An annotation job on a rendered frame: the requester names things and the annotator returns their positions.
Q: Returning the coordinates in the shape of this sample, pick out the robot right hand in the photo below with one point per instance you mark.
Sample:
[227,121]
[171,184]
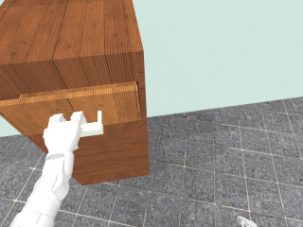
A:
[244,222]

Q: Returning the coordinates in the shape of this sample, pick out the drawer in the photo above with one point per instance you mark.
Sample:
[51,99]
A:
[30,113]

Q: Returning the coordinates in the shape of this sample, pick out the handle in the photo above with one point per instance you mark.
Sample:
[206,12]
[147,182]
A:
[89,129]

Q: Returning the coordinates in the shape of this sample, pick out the cabinet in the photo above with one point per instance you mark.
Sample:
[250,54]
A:
[51,45]

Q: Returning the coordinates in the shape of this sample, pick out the left robot forearm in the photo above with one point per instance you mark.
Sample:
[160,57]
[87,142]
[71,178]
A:
[48,192]

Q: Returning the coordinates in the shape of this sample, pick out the robot left hand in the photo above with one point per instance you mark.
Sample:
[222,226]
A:
[62,134]

